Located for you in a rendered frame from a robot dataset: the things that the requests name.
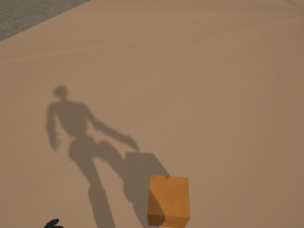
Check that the robot left hand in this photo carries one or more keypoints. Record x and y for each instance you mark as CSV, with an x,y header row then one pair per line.
x,y
52,223

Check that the carton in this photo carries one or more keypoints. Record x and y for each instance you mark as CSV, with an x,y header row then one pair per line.
x,y
168,201

